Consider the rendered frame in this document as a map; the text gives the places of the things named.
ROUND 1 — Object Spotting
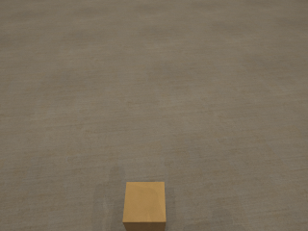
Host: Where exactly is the carton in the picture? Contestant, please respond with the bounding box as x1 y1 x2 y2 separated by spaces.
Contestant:
122 182 167 231

